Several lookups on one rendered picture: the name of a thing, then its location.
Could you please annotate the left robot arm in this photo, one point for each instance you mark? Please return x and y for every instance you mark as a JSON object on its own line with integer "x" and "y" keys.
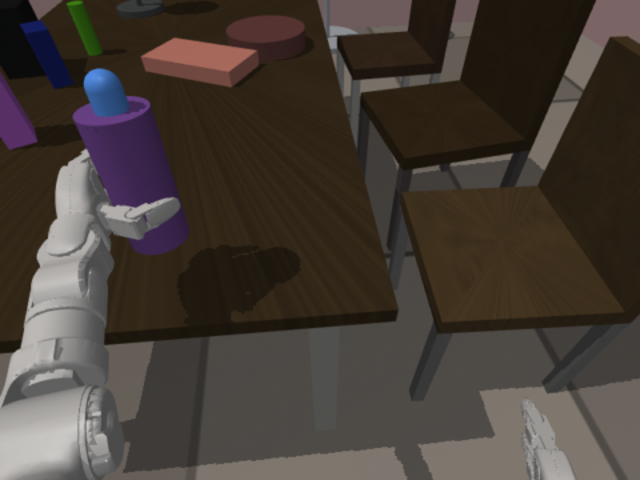
{"x": 57, "y": 421}

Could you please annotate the table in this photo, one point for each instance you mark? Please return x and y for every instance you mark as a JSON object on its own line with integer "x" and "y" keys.
{"x": 282, "y": 232}

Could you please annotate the chair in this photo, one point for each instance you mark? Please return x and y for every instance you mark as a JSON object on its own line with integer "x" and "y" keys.
{"x": 418, "y": 51}
{"x": 561, "y": 254}
{"x": 517, "y": 55}

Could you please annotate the left robot hand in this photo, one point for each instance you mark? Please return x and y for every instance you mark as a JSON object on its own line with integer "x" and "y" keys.
{"x": 79, "y": 190}

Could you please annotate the right robot hand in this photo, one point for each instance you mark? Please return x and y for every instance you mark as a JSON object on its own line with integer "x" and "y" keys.
{"x": 543, "y": 459}

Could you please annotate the desk lamp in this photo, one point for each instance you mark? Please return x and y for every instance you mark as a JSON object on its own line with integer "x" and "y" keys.
{"x": 140, "y": 8}

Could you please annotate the coat stand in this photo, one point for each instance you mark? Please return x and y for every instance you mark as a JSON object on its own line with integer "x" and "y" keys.
{"x": 333, "y": 31}

